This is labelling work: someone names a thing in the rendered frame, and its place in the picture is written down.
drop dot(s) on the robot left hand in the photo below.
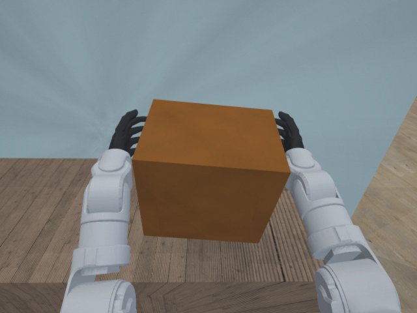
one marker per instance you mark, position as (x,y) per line
(124,131)

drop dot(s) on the pedestal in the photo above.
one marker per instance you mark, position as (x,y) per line
(40,213)

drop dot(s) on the right robot forearm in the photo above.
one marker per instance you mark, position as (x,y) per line
(332,235)

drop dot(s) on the robot right hand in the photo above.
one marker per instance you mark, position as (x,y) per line
(291,137)

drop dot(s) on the robot right upper arm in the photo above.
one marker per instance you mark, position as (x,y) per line
(358,286)

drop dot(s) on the carton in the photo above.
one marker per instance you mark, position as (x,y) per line
(209,172)

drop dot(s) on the robot left upper arm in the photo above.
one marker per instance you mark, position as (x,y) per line
(107,296)

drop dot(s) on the left robot forearm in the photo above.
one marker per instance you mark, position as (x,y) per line
(104,222)

